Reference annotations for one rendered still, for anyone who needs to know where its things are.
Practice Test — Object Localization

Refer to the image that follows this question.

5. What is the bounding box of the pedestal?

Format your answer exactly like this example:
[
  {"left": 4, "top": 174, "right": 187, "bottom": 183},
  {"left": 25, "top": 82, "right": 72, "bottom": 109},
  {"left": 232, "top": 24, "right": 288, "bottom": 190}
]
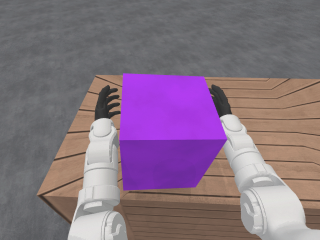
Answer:
[{"left": 37, "top": 75, "right": 320, "bottom": 240}]

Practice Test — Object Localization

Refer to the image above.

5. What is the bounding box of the carton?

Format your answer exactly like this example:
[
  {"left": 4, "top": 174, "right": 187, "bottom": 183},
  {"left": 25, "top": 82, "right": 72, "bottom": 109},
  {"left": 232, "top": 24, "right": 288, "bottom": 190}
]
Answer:
[{"left": 119, "top": 73, "right": 227, "bottom": 191}]

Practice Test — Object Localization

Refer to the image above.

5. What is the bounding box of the right robot upper arm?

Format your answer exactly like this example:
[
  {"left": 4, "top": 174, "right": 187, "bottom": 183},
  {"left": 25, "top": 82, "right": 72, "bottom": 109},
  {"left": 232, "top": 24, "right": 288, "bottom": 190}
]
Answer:
[{"left": 240, "top": 185, "right": 320, "bottom": 240}]

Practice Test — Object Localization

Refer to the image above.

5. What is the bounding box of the right robot forearm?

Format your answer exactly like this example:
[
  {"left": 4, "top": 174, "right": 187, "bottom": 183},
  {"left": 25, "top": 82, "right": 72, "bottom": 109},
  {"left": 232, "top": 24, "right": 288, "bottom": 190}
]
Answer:
[{"left": 219, "top": 114, "right": 306, "bottom": 223}]

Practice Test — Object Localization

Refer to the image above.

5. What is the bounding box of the robot right hand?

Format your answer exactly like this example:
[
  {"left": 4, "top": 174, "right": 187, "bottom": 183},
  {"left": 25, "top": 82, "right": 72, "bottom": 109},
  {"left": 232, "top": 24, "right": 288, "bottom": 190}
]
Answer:
[{"left": 209, "top": 84, "right": 232, "bottom": 118}]

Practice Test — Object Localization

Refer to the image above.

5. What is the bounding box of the left robot upper arm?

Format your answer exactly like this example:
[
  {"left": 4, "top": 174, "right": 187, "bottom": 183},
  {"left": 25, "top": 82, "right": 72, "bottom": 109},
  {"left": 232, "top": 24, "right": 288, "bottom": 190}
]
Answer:
[{"left": 68, "top": 210, "right": 128, "bottom": 240}]

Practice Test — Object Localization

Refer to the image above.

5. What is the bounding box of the left robot forearm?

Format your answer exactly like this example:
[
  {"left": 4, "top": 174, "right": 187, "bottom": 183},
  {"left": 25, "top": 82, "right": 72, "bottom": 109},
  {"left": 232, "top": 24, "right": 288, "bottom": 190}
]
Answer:
[{"left": 67, "top": 118, "right": 120, "bottom": 240}]

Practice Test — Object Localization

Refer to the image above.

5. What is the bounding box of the robot left hand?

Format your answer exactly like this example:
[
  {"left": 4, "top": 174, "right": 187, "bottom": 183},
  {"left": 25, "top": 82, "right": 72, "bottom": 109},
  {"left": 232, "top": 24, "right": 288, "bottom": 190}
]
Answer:
[{"left": 94, "top": 85, "right": 121, "bottom": 121}]

